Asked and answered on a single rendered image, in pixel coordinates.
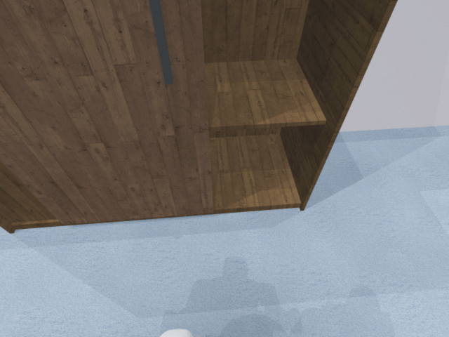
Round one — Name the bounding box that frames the handle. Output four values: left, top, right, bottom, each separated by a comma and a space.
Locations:
149, 0, 173, 85

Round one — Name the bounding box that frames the wardrobe door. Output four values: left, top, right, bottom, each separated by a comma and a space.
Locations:
0, 161, 57, 223
0, 0, 213, 225

